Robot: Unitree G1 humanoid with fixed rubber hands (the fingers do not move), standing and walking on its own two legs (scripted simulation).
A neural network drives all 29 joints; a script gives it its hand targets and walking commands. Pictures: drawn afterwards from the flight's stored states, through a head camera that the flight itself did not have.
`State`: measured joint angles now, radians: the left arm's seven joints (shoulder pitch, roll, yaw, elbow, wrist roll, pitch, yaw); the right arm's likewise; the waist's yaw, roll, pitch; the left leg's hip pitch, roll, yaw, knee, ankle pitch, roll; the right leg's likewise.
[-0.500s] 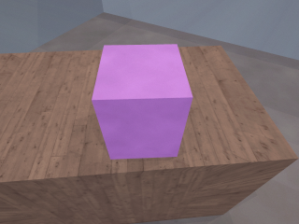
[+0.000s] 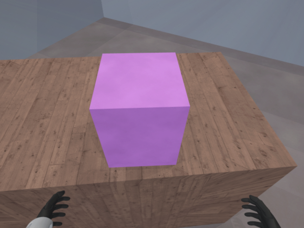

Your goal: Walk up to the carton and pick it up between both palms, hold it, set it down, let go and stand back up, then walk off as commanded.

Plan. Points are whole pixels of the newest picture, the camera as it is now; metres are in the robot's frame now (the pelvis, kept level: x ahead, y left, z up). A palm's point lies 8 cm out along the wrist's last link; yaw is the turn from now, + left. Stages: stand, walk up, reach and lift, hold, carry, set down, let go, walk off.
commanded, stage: reach and lift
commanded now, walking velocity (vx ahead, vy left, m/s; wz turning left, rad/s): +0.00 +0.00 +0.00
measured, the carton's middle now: (141, 111) +0.42 +0.06 +0.08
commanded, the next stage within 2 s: none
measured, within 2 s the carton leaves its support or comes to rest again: neither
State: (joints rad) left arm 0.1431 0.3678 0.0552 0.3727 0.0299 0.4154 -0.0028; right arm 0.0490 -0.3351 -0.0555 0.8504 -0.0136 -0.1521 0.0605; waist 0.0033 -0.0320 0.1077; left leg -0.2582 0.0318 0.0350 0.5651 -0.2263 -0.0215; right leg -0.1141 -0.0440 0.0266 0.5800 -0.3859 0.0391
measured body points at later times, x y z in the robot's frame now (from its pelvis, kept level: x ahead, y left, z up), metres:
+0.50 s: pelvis -0.04 +0.02 +0.01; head -0.05 +0.04 +0.46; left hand +0.17 +0.28 -0.01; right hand +0.15 -0.22 -0.01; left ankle +0.05 +0.13 -0.73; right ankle -0.04 -0.14 -0.73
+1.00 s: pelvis -0.03 +0.00 +0.01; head -0.05 +0.02 +0.46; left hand +0.20 +0.22 +0.05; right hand +0.18 -0.23 +0.06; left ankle +0.05 +0.13 -0.73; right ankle -0.04 -0.14 -0.73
